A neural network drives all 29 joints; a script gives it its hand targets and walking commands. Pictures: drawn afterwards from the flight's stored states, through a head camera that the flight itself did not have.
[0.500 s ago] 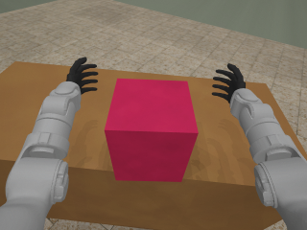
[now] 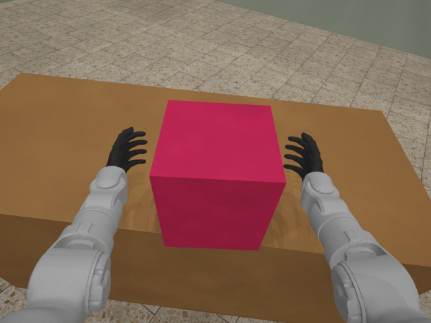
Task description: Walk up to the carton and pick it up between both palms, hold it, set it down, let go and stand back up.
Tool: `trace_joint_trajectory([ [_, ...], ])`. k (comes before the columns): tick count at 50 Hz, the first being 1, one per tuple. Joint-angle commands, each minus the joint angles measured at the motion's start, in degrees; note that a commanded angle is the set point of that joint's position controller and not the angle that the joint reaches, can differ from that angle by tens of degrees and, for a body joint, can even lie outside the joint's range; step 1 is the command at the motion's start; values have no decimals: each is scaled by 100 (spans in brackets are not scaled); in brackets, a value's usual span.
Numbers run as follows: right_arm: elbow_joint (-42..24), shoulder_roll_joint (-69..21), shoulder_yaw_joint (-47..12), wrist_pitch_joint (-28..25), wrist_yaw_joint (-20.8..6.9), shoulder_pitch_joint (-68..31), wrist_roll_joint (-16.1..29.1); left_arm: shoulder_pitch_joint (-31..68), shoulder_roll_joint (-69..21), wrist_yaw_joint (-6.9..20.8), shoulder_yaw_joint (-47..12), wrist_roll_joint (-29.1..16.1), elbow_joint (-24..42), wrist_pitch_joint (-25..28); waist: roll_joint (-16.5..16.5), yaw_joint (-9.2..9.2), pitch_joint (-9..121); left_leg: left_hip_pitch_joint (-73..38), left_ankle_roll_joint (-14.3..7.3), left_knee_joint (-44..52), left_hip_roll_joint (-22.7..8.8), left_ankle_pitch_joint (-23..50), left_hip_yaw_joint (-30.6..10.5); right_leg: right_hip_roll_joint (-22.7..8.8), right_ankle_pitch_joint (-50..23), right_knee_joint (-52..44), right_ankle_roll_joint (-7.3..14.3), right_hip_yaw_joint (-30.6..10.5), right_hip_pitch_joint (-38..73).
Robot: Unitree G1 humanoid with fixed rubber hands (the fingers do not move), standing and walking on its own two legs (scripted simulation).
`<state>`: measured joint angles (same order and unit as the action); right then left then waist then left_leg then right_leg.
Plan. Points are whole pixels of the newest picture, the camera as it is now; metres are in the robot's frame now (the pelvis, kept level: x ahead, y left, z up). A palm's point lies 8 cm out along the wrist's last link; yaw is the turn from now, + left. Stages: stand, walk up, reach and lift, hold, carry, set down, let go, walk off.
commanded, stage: reach and lift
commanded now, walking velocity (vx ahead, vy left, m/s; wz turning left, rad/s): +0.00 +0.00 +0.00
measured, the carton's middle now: (215, 179) +0.42 +0.03 +0.04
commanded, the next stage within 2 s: none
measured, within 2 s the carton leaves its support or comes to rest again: neither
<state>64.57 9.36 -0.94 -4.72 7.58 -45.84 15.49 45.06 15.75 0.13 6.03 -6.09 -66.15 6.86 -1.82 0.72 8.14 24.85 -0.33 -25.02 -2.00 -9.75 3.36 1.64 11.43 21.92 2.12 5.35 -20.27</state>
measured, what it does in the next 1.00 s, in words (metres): stands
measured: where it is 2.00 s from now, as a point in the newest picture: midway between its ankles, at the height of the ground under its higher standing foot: outside the picture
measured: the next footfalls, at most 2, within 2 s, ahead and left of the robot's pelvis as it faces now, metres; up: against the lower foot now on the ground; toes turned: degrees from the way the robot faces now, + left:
none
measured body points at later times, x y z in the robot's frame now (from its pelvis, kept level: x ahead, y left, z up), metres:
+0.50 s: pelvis -0.01 +0.01 -0.01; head +0.03 +0.02 +0.44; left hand +0.42 +0.19 +0.07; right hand +0.43 -0.13 +0.08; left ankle +0.02 +0.11 -0.74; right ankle -0.01 -0.09 -0.74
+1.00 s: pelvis -0.01 +0.01 +0.00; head +0.02 +0.04 +0.45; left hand +0.42 +0.19 +0.08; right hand +0.42 -0.12 +0.08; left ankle +0.02 +0.11 -0.74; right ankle -0.01 -0.09 -0.74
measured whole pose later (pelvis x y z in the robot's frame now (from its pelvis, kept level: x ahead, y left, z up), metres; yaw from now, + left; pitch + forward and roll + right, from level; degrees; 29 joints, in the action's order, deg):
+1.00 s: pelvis -0.01 +0.01 +0.00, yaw -1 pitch +9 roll -1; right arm 64.5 0.2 16.7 -7.2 8.9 -48.2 -2.4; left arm 47.9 5.5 -5.6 16.6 8.1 -64.5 8.0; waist -2.3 1.1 6.2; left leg 24.8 -1.2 -24.5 -2.0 -9.0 4.8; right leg 1.6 9.7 20.8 1.4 3.8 -20.4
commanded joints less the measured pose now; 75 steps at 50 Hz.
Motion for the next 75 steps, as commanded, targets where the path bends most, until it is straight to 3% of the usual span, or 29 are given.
trace_joint_trajectory([
  [1, -644, 834, 148, -480, -83, -2321, 52, 2693, 496, -138, -313, -277, 826, 603, 794, -118, 2541, -1953, 336, -315, 33, 1931, -334, -37, -748, -145, -110, -344, -328],
  [3, -817, 952, 206, -528, -82, -2501, -22, 2911, 504, -223, -393, -448, 857, 679, 621, -187, 2968, -2071, 394, -491, 3, 2109, -367, -17, -856, -74, -105, -311, -453],
  [4, -911, 891, 172, -544, -78, -2491, 22, 2868, 505, -242, -428, -490, 777, 699, 576, -96, 3194, -2054, 343, -527, 44, 2053, -319, -14, -890, -84, -149, -299, -454],
  [6, -794, 865, 124, -516, -65, -2678, 29, 2987, 558, -247, -452, -553, 606, 763, 453, -167, 3332, -1629, 276, -550, 76, 1913, -287, -42, -1067, 63, -205, -370, -257],
  [10, -661, 755, 74, -513, -66, -2697, -15, 2938, 475, -270, -354, -505, 218, 866, 194, -81, 3363, -1324, 208, -566, 61, 1692, -310, -82, -854, 191, -242, -377, -281],
  [11, -579, 673, -40, -524, -70, -2726, 83, 2921, 422, -272, -261, -405, 103, 873, 61, 46, 3197, -1097, 156, -583, 56, 1740, -309, -73, -980, 231, -278, -403, -174],
  [14, -262, 534, -63, -570, -96, -2569, 175, 2740, 311, -303, -124, -145, -79, 883, 436, 182, 3366, -1232, 233, -521, 78, 1970, -288, -82, -1162, 260, -249, -405, -127],
  [16, 47, 579, -38, -587, -92, -2436, 210, 2654, 142, -334, -77, 35, 34, 827, 542, 75, 3036, -1498, 300, -615, 19, 2341, -334, -58, -1147, 198, -172, -417, -287],
  [22, -384, 355, 267, -627, -4, -2586, -223, 2762, -100, -399, 195, 242, 308, 764, 318, 86, 2827, -1678, 276, -517, 51, 2040, -263, -37, -920, 64, -225, -378, -437],
  [23, -407, 307, 339, -624, 24, -2734, -266, 2902, -146, -409, 152, 225, 442, 753, 252, 12, 2818, -1555, 259, -511, 50, 1996, -245, -17, -932, 58, -200, -383, -312],
  [25, -698, 223, 559, -642, 125, -2708, -504, 2889, -232, -446, 200, 361, 616, 730, 404, -71, 3175, -1619, 305, -515, 88, 2127, -186, -26, -1251, 95, -218, -404, -113],
  [29, -718, -135, 889, -513, 201, -2648, -916, 2977, -381, -449, 464, 665, 872, 601, 217, -63, 3135, -1645, 303, -445, 113, 2100, -121, -57, -1353, 26, -280, -451, 222],
  [33, -804, -430, 1186, -493, 204, -2592, -1346, 3002, -632, -420, 534, 953, 987, 587, 349, -135, 3079, -1588, 318, -371, 104, 2159, -110, -46, -1480, 13, -244, -388, 458],
  [36, -711, -303, 1250, -589, 217, -2392, -1387, 2682, -580, -412, 640, 1215, 1001, 469, 464, -46, 2962, -1903, 366, -340, 117, 2501, -42, -6, -1779, -55, -236, -397, 611],
  [39, -1103, -607, 1199, -611, 161, -2664, -1420, 2912, -810, -437, 723, 1261, 1175, 497, 456, 61, 3005, -1799, 342, -340, 117, 2415, -30, -3, -1544, -102, -217, -418, 697],
  [41, -905, -626, 1275, -575, 126, -2524, -1483, 2769, -846, -419, 748, 1284, 1059, 456, 457, 108, 2704, -1696, 318, -219, 151, 2305, 42, -17, -1555, -145, -224, -430, 790],
  [47, -786, -840, 1627, -474, 61, -2442, -1889, 2782, -1042, -439, 836, 1497, 1148, 353, 322, 31, 2323, -1889, 289, -39, 82, 1839, 35, 0, -855, -329, -181, -330, 507],
  [48, -931, -741, 1690, -512, 52, -2502, -1942, 2788, -995, -493, 904, 1523, 1163, 370, 437, 111, 2506, -1886, 304, -69, 83, 1752, 65, -13, -701, -327, -155, -365, 438],
  [50, -808, -883, 1703, -412, -4, -2518, -1997, 2918, -1040, -514, 868, 1430, 1120, 354, 272, 30, 2396, -1790, 213, -46, 65, 1661, 7, -33, -698, -308, -135, -383, 373],
  [53, -892, -1458, 1824, -481, -188, -2541, -2286, 2877, -1618, -375, 994, 1725, 1217, 375, 449, 70, 2505, -2072, 241, 33, 54, 1854, 39, -53, -767, -417, -128, -357, 557],
  [55, -1032, -2365, 2101, -573, -420, -2591, -2933, 2993, -2481, -123, 1041, 2146, 1246, 405, 549, 35, 2494, -2273, 315, 12, 49, 2162, 93, -22, -964, -484, -116, -269, 668],
  [57, -1220, -3826, 1928, -672, -808, -2549, -3545, 3055, -3886, 279, 728, 2422, 1277, 411, 490, -36, 2559, -2425, 300, 144, 68, 2228, 96, -67, -1364, -536, -151, -210, 1040],
  [59, -1209, -4193, 1902, -734, -1032, -2421, -3874, 2798, -4295, 447, 754, 2614, 1213, 332, 457, -10, 2558, -2492, 318, 203, 83, 2306, 182, -67, -1703, -498, -185, -162, 1392],
  [61, -1195, -4218, 1781, -757, -1129, -2256, -3857, 2462, -4348, 493, 951, 2787, 1156, 187, 405, 126, 1986, -2333, 323, 365, 90, 2311, 243, -62, -1788, -532, -235, -173, 1820],
  [64, -1211, -4166, 1805, -708, -1172, -2138, -3911, 2437, -4247, 582, 994, 2799, 1506, -27, 408, 93, 1480, -2085, 234, 600, 112, 1841, 274, -74, -1517, -555, -247, -165, 1964],
  [67, -1305, -4197, 1718, -749, -1103, -1973, -3933, 2337, -4258, 630, 840, 2759, 1705, -185, 177, -28, 1279, -2268, 202, 621, 91, 2080, 267, -64, -1675, -616, -323, -114, 2063],
  [69, -1245, -4171, 1646, -799, -1079, -1885, -3900, 2182, -4315, 628, 773, 2767, 1748, -252, 301, -34, 1253, -2364, 260, 525, 108, 2180, 288, -36, -1751, -619, -345, -83, 1994],
  [71, -1335, -4226, 1526, -808, -1046, -1835, -3851, 2017, -4308, 647, 867, 2855, 1803, -341, 291, 97, 1255, -2293, 186, 600, 147, 2022, 391, -57, -1837, -593, -408, -119, 2208],
  [75, -1467, -4251, 1507, -786, -1024, -1842, -3813, 2072, -4414, 678, 634, 2734, 2057, -498, 371, 9, 1160, -2437, 216, 637, 132, 1874, 431, -58, -1568, -703, -395, -71, 2068],
])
